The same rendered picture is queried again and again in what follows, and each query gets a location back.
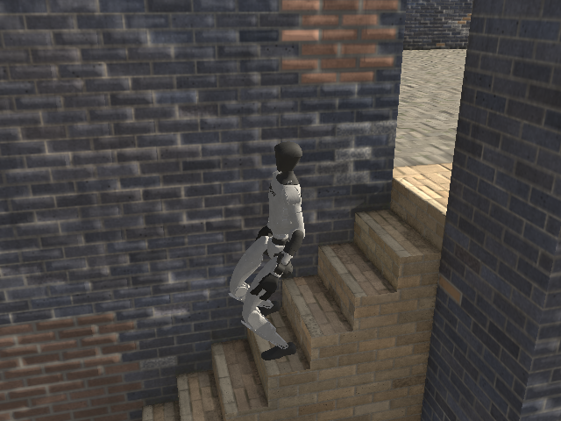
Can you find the robot left thigh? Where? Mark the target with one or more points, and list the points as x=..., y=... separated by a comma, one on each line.
x=252, y=301

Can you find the left robot upper arm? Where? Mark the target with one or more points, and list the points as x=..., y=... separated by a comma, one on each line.
x=293, y=201

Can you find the right robot hand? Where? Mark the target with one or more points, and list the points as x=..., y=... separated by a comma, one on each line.
x=265, y=231

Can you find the robot thigh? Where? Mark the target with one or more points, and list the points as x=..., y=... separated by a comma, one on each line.
x=252, y=301
x=248, y=263

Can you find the left robot hand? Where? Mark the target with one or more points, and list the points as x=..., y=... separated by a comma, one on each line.
x=269, y=283

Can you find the robot right thigh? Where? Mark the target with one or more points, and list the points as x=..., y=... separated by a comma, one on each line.
x=248, y=263

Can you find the robot left forearm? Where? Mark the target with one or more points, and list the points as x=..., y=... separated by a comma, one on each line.
x=288, y=252

